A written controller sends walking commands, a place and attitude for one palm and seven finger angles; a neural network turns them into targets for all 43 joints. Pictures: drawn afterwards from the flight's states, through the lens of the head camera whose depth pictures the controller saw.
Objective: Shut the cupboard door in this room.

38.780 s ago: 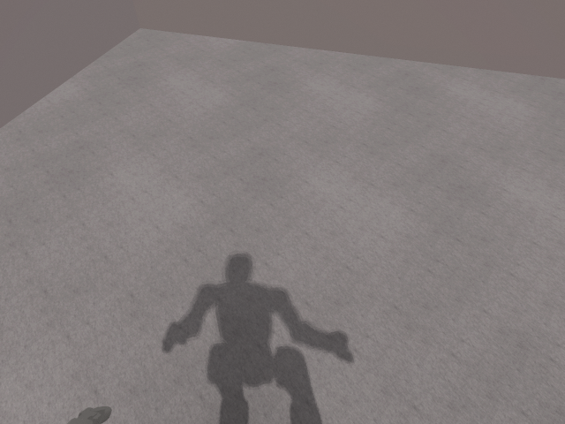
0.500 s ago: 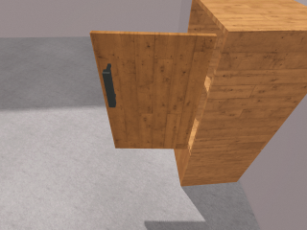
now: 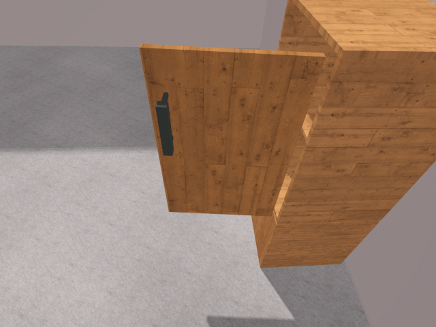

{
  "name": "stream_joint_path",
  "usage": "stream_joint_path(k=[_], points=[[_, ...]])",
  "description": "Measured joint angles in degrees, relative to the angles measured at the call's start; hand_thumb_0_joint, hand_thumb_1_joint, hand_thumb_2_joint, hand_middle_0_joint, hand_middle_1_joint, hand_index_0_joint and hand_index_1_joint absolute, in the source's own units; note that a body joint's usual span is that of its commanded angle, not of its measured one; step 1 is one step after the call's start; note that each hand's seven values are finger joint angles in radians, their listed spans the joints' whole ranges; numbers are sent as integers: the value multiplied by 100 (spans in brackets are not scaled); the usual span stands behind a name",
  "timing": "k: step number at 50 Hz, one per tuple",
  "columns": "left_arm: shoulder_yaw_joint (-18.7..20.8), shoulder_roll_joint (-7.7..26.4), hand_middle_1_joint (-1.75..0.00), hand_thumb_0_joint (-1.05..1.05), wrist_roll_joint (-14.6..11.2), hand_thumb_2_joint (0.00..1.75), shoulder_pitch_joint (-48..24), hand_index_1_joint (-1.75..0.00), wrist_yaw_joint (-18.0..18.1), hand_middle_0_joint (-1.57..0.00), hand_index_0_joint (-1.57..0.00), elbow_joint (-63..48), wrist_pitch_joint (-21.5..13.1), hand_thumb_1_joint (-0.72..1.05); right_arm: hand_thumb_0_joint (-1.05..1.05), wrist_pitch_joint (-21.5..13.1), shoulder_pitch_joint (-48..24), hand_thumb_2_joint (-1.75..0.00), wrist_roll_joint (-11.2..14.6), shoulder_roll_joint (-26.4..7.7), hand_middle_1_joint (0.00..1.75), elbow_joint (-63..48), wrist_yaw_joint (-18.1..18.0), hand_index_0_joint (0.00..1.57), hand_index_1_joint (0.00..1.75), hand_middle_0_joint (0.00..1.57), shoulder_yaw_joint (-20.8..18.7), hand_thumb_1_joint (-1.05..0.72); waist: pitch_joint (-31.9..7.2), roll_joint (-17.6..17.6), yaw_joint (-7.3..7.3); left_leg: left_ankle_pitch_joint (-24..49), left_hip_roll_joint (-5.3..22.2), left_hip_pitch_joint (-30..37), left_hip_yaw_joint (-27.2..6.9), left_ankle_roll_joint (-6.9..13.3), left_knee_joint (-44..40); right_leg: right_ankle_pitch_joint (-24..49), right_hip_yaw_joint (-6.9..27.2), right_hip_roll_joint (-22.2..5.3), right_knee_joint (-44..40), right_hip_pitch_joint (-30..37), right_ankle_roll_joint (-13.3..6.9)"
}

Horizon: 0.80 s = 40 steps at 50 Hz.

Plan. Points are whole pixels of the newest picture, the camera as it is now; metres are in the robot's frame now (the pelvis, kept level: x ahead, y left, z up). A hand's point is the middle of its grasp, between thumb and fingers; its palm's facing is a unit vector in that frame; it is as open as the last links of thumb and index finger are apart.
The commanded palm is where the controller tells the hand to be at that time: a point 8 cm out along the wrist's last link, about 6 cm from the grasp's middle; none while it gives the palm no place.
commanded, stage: look again from close up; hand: left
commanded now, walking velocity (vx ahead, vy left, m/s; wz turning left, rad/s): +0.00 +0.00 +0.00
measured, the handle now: (167, 124) +0.53 +0.16 +0.08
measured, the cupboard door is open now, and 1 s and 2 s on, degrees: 85 85 85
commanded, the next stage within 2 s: shuffle to correct the standing spot in 0.16 s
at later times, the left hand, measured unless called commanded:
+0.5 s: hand out of the picture +0.03 +0.16 -0.18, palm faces -0.01 -0.99 -0.17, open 7.4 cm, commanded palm none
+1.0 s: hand out of the picture +0.09 +0.13 -0.19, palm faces +0.00 -0.99 -0.15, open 7.3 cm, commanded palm none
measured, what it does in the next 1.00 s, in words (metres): shifts its weight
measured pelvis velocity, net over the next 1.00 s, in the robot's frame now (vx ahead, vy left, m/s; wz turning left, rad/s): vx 0.10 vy -0.02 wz -0.04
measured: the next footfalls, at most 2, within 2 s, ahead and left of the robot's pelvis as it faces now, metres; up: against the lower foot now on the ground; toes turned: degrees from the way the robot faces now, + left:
none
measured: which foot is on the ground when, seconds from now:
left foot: down 0.00-1.00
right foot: down 0.00-1.00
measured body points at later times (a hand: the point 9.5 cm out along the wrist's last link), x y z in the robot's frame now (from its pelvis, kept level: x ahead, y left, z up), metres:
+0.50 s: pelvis +0.04 -0.01 +0.00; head +0.04 +0.00 +0.45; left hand +0.03 +0.22 -0.17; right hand +0.02 -0.23 -0.16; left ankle +0.03 +0.07 -0.74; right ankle +0.02 -0.12 -0.74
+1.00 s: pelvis +0.10 -0.02 +0.00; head +0.12 +0.00 +0.44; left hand +0.09 +0.19 -0.17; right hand +0.14 -0.25 -0.15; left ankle +0.08 +0.07 -0.74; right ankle +0.02 -0.12 -0.74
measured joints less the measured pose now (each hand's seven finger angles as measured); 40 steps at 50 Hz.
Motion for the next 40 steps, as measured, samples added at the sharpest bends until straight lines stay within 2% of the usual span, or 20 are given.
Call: stream_joint_path(k=[16, 25, 28, 32, 37, 39, 40], points=[[13, 126, -30, 1, -23, 90, -287, -30, 19, -20, -20, -55, -2, 91, 1, -17, -72, -90, 0, 27, 30, 163, -12, 20, 30, 20, 49, -91, 100, -63, -37, -103, 11, 220, 17, -9, -99, -73, 31, 18, -131, 224, 6], [130, 128, -30, 1, 61, 90, -28, -30, -81, -20, -20, -72, 86, 91, 1, 49, 209, -90, -48, 91, 30, 177, 3, 20, 30, 20, -49, -90, -3, -124, -41, -454, -16, 257, 120, -10, 149, -549, 30, -65, 420, 90, -77], [161, 98, -30, 1, 58, 90, 74, -30, -103, -20, -20, -52, 69, 91, 1, 23, 312, -90, -45, 93, 30, 181, -19, 20, 30, 20, -82, -90, 3, -83, -52, -617, 41, 257, 112, -62, 278, -680, 22, -13, 495, 112, -73], [200, 32, -30, 1, 40, 90, 180, -30, -103, -20, -20, -40, 3, 91, 1, -33, 368, -90, -38, 85, 30, 196, -67, 20, 30, 20, -99, -90, 43, 9, -49, -898, 196, 201, 70, -167, 594, -853, -22, 134, 572, 163, -178], [224, -53, -30, 1, 25, 90, 243, -30, -8, -20, -20, -30, -90, 91, 1, 11, 206, -90, -20, 107, 30, 199, -122, 20, 30, 20, -83, -91, 159, 39, 4, -1540, 407, -265, 0, -270, 1715, -990, -153, 334, 529, 337, -320], [199, -108, -30, 1, 19, 90, 263, -30, 43, -20, -20, 0, -99, 91, 1, 26, 40, -90, 18, 123, 30, 177, -144, 20, 30, 20, -66, -91, 227, 1, 53, -1489, 402, -329, -26, -318, 1572, -975, -127, 367, 443, 449, -320], [175, -136, -30, 1, 0, 90, 284, -30, 54, -20, -20, 17, -85, 91, 1, 16, -42, -90, 31, 127, 30, 149, -157, 20, 30, 20, -59, -91, 253, -15, 58, -1043, 398, -257, -34, -325, 1184, -987, -103, 381, 459, 484, -305]])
